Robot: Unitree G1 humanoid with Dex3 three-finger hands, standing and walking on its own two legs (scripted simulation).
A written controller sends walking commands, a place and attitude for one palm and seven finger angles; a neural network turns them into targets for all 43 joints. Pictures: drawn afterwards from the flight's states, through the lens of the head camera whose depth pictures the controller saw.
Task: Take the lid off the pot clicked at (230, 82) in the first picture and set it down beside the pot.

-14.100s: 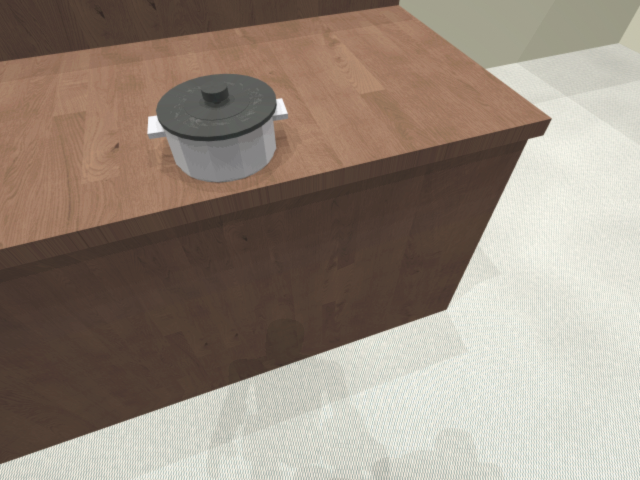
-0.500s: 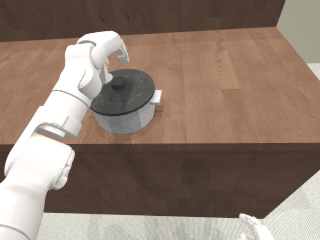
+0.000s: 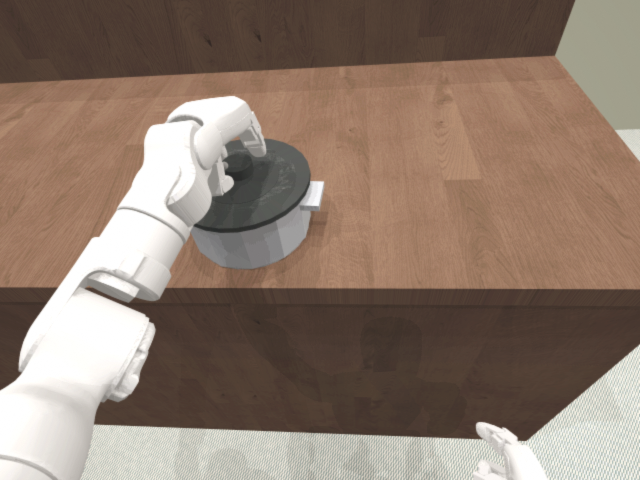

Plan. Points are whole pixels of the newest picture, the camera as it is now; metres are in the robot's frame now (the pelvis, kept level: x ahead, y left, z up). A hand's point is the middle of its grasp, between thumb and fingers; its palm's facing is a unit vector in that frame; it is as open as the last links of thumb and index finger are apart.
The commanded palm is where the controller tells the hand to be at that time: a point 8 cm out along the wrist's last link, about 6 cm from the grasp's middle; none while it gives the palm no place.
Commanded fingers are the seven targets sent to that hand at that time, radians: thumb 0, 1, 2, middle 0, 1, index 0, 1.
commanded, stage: lower the open fingers around the knob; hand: left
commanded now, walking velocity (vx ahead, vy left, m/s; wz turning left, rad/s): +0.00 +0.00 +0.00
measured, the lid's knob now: (237, 167) +0.48 +0.12 +0.16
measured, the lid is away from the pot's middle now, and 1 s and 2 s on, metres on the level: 0.00 0.00 0.00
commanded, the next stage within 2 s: close the fingers and squeeze the knob in 0.24 s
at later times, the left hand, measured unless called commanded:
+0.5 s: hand (222, 169) +0.44 +0.13 +0.18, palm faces -0.28 -0.07 -0.96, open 9.8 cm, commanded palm +0.43 +0.13 +0.24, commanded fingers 0.00 -0.10 1.18 -0.64 -0.59 -0.64 -0.59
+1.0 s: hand (230, 166) +0.45 +0.12 +0.18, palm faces -0.28 -0.07 -0.96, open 8.1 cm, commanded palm +0.43 +0.13 +0.24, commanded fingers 0.00 0.21 0.99 -0.70 -0.93 -0.70 -0.93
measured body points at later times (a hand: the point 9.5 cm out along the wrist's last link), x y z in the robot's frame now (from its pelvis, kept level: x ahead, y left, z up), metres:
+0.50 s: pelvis +0.00 +0.00 +0.00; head +0.01 -0.04 +0.45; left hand +0.45 +0.13 +0.24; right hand +0.15 -0.24 -0.12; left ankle +0.04 +0.09 -0.74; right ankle -0.04 -0.11 -0.74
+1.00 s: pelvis +0.00 +0.00 +0.00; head +0.02 -0.04 +0.45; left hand +0.46 +0.12 +0.24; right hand +0.15 -0.24 -0.13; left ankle +0.04 +0.09 -0.74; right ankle -0.04 -0.11 -0.74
